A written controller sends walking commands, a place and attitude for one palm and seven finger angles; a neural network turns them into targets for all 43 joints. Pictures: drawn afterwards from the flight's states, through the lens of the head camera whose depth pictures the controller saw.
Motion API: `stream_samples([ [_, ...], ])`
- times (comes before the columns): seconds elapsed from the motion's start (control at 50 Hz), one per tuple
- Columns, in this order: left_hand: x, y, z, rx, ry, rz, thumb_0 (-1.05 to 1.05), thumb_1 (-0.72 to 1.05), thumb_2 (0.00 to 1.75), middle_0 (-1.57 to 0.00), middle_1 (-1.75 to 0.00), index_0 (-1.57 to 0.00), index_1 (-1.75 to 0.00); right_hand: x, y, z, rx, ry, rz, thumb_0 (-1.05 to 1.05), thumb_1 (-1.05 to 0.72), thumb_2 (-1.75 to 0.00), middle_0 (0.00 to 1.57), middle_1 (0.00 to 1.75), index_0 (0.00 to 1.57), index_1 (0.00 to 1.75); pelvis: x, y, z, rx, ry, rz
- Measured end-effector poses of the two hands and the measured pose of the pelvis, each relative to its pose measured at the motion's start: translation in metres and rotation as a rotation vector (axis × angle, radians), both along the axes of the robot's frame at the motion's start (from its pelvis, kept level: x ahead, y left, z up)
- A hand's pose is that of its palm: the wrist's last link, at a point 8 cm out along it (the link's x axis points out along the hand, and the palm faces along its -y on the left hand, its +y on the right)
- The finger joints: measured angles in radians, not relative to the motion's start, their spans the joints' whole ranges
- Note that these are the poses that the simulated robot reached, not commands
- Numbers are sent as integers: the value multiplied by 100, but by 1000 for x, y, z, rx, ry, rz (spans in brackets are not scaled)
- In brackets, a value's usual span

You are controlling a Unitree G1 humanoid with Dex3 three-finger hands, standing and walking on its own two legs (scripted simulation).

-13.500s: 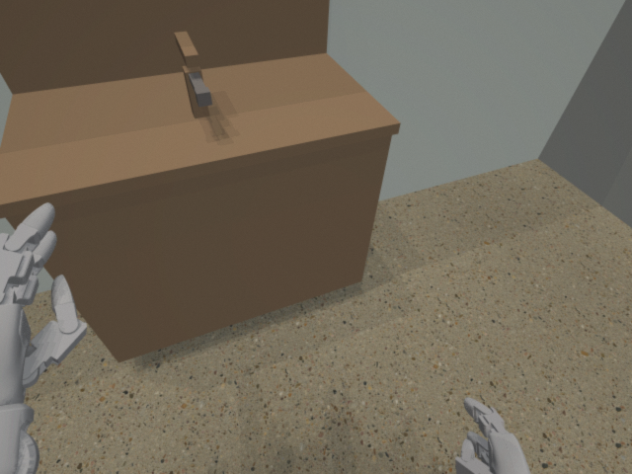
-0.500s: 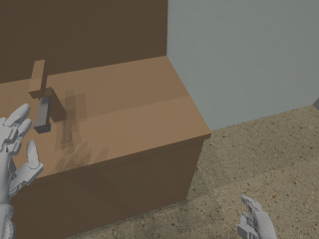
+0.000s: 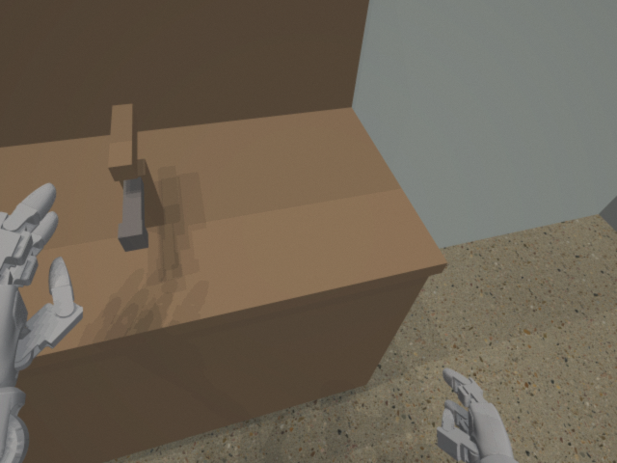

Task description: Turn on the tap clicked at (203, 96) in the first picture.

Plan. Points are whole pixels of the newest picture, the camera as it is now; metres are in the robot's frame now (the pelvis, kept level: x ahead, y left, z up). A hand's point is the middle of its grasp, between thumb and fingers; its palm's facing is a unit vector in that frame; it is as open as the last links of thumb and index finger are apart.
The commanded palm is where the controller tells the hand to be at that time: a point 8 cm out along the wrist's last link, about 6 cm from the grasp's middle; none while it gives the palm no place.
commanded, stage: come to a stop and stand still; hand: left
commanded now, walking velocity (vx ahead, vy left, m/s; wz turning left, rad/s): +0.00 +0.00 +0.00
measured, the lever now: (133, 235) +0.35 +0.26 +0.09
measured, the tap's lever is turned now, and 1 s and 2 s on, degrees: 0 0 0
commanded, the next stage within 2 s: look again from close up in 0.24 s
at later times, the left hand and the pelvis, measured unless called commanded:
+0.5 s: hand (52, 261) +0.24 +0.27 +0.18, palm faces +0.46 -0.79 -0.41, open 7.4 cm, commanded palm +0.16 +0.27 +0.17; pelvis +0.00 -0.01 +0.00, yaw -1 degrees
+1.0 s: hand (73, 275) +0.24 +0.25 +0.18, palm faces +0.39 -0.82 -0.42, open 7.4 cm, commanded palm +0.15 +0.27 +0.17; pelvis -0.01 -0.01 +0.00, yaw +0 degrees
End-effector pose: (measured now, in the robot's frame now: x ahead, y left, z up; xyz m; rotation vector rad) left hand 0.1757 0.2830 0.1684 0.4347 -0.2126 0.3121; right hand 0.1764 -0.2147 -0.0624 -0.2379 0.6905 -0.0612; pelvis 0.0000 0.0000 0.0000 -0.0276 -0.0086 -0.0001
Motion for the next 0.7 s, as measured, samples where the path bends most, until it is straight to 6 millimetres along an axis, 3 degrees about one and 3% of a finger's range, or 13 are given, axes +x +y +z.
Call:
stream_samples([
  [0.18,5,4,-4,-11,20,4,2,89,90,-21,-30,-21,-30,-1,9,-5,8,18,6,1,-90,-90,20,30,20,30,2,7,1,8,1,-4],
  [0.34,8,-4,3,14,14,-7,2,89,90,-21,-30,-21,-30,1,1,-7,17,24,-3,1,-90,-90,20,30,20,30,5,0,1,7,4,0],
  [0.4,20,16,27,197,-83,13,2,88,89,-21,-30,-22,-30,0,-3,-9,-14,37,49,1,-90,-90,20,30,20,30,0,-9,-1,7,20,14],
  [0.46,27,31,33,156,-146,90,2,88,89,-21,-30,-21,-30,-3,-11,-7,11,18,39,1,-90,-90,20,30,20,30,-3,-14,-2,11,17,-3],
  [0.5,26,19,28,104,-143,79,2,89,90,-21,-30,-21,-30,-5,-17,-6,27,-12,20,1,-90,-90,20,30,20,30,-4,-13,-3,10,13,-10],
  [0.6,10,-36,-3,-1,-30,-80,2,89,90,-20,-30,-20,-30,-16,-32,-4,33,-45,-42,1,-90,-90,20,30,20,30,-2,-13,-4,7,2,-20],
  [0.64,4,-40,-12,-4,8,-101,1,89,90,-21,-30,-21,-30,-21,-36,-3,16,-33,-63,1,-90,-90,20,30,20,30,-2,-17,-4,7,-1,-16],
  [0.7,-1,-27,-17,5,15,-55,1,88,89,-21,-30,-22,-30,-27,-41,-2,-16,-7,-71,1,-90,-90,20,30,20,30,-4,-23,-4,5,-4,-8],
])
